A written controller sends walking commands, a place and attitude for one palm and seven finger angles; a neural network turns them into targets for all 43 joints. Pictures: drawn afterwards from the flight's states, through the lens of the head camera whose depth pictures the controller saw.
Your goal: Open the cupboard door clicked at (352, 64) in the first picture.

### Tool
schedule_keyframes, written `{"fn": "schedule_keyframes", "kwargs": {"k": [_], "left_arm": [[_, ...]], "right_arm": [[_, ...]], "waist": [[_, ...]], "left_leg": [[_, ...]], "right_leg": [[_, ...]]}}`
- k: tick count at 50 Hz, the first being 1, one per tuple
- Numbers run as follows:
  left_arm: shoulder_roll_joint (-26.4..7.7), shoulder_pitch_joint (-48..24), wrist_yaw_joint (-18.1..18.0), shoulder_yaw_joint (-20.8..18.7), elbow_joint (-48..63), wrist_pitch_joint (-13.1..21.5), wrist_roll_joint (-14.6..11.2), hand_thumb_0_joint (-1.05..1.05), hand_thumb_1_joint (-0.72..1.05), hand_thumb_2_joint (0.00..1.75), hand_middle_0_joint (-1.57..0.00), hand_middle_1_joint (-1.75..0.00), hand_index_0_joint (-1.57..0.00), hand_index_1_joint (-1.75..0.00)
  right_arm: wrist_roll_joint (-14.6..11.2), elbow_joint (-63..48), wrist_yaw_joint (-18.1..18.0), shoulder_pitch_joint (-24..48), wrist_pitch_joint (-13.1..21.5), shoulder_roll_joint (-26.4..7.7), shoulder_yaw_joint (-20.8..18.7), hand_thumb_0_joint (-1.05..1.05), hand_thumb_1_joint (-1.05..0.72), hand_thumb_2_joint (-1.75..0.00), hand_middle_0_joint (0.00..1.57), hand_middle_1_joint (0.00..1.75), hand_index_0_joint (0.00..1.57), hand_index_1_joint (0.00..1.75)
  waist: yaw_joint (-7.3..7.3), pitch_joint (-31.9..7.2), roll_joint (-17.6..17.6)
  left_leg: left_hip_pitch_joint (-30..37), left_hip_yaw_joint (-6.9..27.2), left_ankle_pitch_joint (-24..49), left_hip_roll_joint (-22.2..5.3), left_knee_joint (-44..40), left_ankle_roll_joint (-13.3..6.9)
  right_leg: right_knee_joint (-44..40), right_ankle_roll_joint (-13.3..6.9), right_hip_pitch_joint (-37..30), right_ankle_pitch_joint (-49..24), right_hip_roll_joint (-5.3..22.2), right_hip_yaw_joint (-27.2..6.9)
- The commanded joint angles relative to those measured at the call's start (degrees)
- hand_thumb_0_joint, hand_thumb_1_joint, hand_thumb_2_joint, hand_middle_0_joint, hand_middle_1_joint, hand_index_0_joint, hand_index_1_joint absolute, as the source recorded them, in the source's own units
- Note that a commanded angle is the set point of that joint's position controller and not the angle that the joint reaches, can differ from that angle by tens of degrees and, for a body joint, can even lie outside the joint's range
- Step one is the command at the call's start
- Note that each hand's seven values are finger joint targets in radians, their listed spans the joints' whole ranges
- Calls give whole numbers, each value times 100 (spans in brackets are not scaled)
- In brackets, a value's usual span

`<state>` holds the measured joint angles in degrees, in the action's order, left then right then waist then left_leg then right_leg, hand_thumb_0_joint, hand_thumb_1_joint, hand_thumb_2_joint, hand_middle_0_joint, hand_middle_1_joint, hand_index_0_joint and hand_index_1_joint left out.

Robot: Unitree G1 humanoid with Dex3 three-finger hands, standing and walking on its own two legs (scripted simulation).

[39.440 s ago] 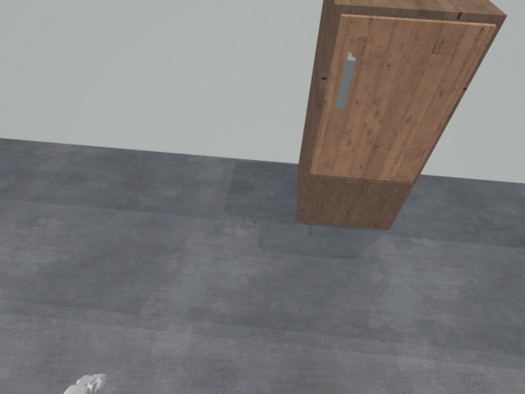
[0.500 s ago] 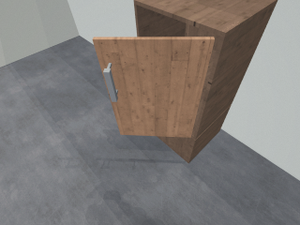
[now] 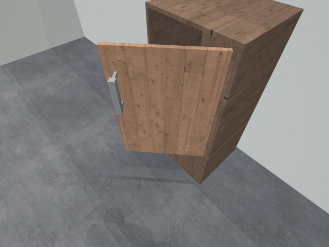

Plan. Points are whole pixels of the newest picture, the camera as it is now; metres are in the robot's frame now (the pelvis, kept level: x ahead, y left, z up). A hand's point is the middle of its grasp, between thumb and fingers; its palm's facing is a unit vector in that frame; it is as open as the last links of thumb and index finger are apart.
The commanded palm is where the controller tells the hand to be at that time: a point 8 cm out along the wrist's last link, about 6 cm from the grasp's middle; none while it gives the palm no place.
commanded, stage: look again from close up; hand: left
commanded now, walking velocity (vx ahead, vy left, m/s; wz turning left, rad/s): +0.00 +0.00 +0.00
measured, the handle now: (117, 93) +0.60 +0.21 +0.00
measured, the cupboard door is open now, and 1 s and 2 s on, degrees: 42 42 42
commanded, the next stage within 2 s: shuffle to correct the standing spot in 0.10 s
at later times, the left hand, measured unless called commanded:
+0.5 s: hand out of the picture +0.01 +0.18 -0.19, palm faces +0.10 -0.98 -0.16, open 7.4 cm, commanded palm none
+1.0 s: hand out of the picture +0.13 +0.18 -0.18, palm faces +0.02 -0.97 -0.26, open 7.4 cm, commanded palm none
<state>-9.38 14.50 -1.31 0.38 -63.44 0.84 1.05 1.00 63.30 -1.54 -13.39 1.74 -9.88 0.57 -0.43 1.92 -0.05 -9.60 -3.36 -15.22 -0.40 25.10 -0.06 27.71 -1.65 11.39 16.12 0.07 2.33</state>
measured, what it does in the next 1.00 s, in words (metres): steps on the spot: right foot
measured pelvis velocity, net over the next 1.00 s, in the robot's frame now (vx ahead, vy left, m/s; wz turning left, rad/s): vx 0.06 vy -0.01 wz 0.00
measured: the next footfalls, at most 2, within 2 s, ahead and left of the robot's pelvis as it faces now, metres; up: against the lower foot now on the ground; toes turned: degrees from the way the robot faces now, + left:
right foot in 0.96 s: +0.10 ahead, -0.13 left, +0.00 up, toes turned -1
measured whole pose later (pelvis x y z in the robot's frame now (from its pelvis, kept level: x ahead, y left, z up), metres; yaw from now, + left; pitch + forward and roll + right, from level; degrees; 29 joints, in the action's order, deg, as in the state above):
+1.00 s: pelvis +0.06 -0.01 -0.02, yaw +0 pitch +1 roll +1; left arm -9.7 9.6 -2.4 -2.1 -56.7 0.2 1.5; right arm 1.0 59.6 -1.3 -14.4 -0.6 -9.5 -2.6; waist 0.9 3.9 1.5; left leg -16.3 -4.1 -23.4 -2.5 38.4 -0.1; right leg 35.8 -1.1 18.2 17.8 1.1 2.0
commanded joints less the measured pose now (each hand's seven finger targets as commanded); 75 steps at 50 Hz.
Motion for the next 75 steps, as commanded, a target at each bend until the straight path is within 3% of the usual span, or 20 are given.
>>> {"fn": "schedule_keyframes", "kwargs": {"k": [1, 12, 17, 22, 24, 26, 28, 34, 44, 46, 47, 48, 49, 50, 51, 53, 55, 57, 63, 75], "left_arm": [[-731, 274, -38, -131, 189, 98, -29, 0, 90, 90, -20, -30, -20, -30], [-682, 361, -36, -153, 192, 87, -15, 0, 90, 90, -20, -30, -20, -30], [-961, 721, -4, -327, 205, 41, 14, 0, 90, 90, -20, -30, -20, -30], [-949, 836, -26, -437, 294, 111, 71, 0, 90, 90, -20, -30, -20, -30], [-773, 501, -38, -391, 373, 63, 39, 0, 90, 90, -20, -30, -20, -30], [-268, 492, -48, -238, 472, 37, -48, 0, 90, 90, -20, -30, -20, -30], [-226, 443, -131, -208, 385, -45, -9, 0, 90, 90, -20, -30, -20, -30], [-192, 479, -96, -218, 251, -176, -19, 0, 90, 90, -20, -30, -20, -30], [-182, -95, -28, -364, 769, -242, 25, 0, 90, 90, -20, -30, -20, -30], [-571, 759, -169, -319, 358, -65, 0, 0, 90, 90, -20, -30, -20, -30], [-826, 498, -165, -391, 805, -3, 23, 0, 90, 90, -20, -30, -20, -30], [-999, 279, -142, -403, 848, 85, 10, 0, 90, 90, -20, -30, -20, -30], [-977, 208, -161, -329, 865, 141, 71, 0, 90, 90, -20, -30, -20, -30], [-960, 96, -169, -301, 975, 133, 121, 0, 90, 90, -20, -30, -20, -30], [-942, 42, -194, -363, 968, 141, 98, 0, 90, 90, -20, -30, -20, -30], [-921, -313, -202, -322, 1027, 138, 0, 0, 90, 90, -20, -30, -20, -30], [-761, -371, -169, -291, 1121, 64, -51, 0, 90, 90, -20, -30, -20, -30], [-682, -273, -146, -267, 1065, -21, -31, 0, 90, 90, -20, -30, -20, -30], [-872, -154, -77, -234, 897, 115, -20, 0, 90, 90, -20, -30, -20, -30], [-938, 48, -46, -244, 646, 139, -44, 0, 90, 90, -20, -30, -20, -30]], "right_arm": [[-21, -150, -49, -333, 58, -573, -101, 0, -90, -90, 20, 30, 20, 30], [1, -49, -27, -450, 21, -463, -71, 0, -90, -90, 20, 30, 20, 30], [46, -209, 41, -373, -60, -359, -99, 0, -90, -90, 20, 30, 20, 30], [19, -401, 81, -383, 15, -294, -137, 0, -90, -90, 20, 30, 20, 30], [-6, -164, 60, -1011, 84, -156, -99, 0, -90, -90, 20, 30, 20, 30], [47, 6, -62, -1618, 149, -738, -183, 0, -90, -90, 20, 30, 20, 30], [21, -77, -133, -1182, 102, -518, -118, 0, -90, -90, 20, 30, 20, 30], [-23, -176, -229, -794, 51, -592, -211, 0, -90, -90, 20, 30, 20, 30], [103, -344, -168, -542, -96, -661, -445, 0, -90, -90, 20, 30, 20, 30], [-133, -564, -81, 22, -45, -1134, -580, 0, -90, -90, 20, 30, 20, 30], [-100, -967, 15, -211, -55, -553, -491, 0, -90, -90, 20, 30, 20, 30], [-23, -1063, 42, -127, -99, -179, -364, 0, -90, -90, 20, 30, 20, 30], [-22, -1016, 24, -198, -116, -142, -356, 0, -90, -90, 20, 30, 20, 30], [-30, -991, 46, -294, -122, -70, -375, 0, -90, -90, 20, 30, 20, 30], [-38, -954, 47, -425, -140, -103, -347, 0, -90, -90, 20, 30, 20, 30], [-46, -852, 33, -683, -103, -261, -364, 0, -90, -90, 20, 30, 20, 30], [9, -834, 33, -641, -16, -611, -353, 0, -90, -90, 20, 30, 20, 30], [43, -895, 32, -171, -40, -567, -282, 0, -90, -90, 20, 30, 20, 30], [19, -771, 21, -469, -71, -452, -220, 0, -90, -90, 20, 30, 20, 30], [17, -345, 60, -648, -56, -538, -141, 0, -90, -90, 20, 30, 20, 30]], "waist": [[11, -14, -46], [-29, -123, -154], [-206, 418, -808], [-152, 419, -558], [160, 204, -297], [232, -197, 1434], [62, 117, 1030], [41, -113, 471], [100, -172, 865], [-314, -1225, 160], [-93, -994, -954], [-115, -908, -1214], [-27, -742, -821], [102, -487, -241], [190, -696, -934], [366, -705, -1090], [291, -317, 287], [44, 343, 1069], [212, 197, -345], [132, 137, -152]], "left_leg": [[-36, 472, 1054, -573, -386, -175], [-100, 329, 583, -482, -257, -139], [-1227, -68, -713, -120, 871, -66], [-1433, 40, -1013, -264, 1126, -94], [-11, -12, 122, -200, -186, -106], [1044, 1595, 3387, -1656, -587, -844], [387, 1416, 4597, -1893, -624, -1222], [752, 898, 5646, -1665, -322, -1057], [210, 745, 3776, -1543, -221, -948], [578, 399, 3790, -1360, 1241, -369], [-670, -1, 1043, -601, 1672, -135], [-1198, -43, -1193, -171, 2043, -4], [-1231, 99, -1529, -178, 2195, 62], [-1151, 38, -1432, -90, 1981, 89], [-1106, 53, -1199, -122, 1699, 64], [-359, 65, -127, -153, 730, 1], [-46, 631, 1239, -659, 182, -193], [-836, 894, 723, -789, -281, -327], [-192, 358, 83, -352, -11, -70], [-252, 375, 160, -358, -212, -51]], "right_leg": [[-504, -106, -39, -1348, 632, -608], [-539, -173, -281, -924, 699, -653], [-1369, -700, -416, 785, 1409, -1731], [-1043, -1079, -524, -721, 1776, -1613], [-158, -658, 194, -1240, 1162, -766], [1488, 12, 1236, 954, 100, 274], [2043, 28, 1054, 1804, 340, -230], [1673, 179, 991, 837, 373, -75], [1242, 129, 789, 570, 239, 33], [-188, 110, 134, -1040, 449, -281], [-360, -133, -332, -2510, 1081, -1151], [-366, -534, -668, -3627, 1789, -1682], [-278, -886, -490, -3972, 1827, -1501], [-198, -842, -270, -3972, 1492, -1097], [17, -770, -464, -4139, 1281, -1071], [218, -551, -99, -3025, 1055, -671], [288, -152, 575, -1238, 556, -461], [95, -24, 395, -73, 298, -381], [-908, -234, 521, -78, 737, -950], [-1157, -223, 300, 378, 733, -931]]}}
